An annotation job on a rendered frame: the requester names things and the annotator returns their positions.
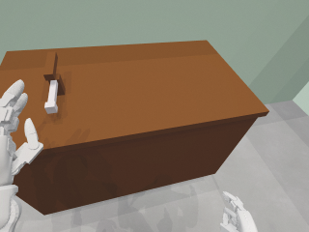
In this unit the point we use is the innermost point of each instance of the robot left forearm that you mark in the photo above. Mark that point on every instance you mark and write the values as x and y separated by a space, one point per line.
10 208

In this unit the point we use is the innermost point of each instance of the right robot hand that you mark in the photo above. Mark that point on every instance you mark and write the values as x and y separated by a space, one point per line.
241 220

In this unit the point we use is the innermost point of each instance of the tap lever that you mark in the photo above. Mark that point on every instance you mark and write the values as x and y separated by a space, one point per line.
50 106

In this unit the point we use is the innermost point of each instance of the counter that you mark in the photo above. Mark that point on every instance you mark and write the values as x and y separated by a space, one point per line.
130 118

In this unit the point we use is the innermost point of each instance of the left robot hand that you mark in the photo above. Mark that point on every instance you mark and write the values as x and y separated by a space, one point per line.
11 105

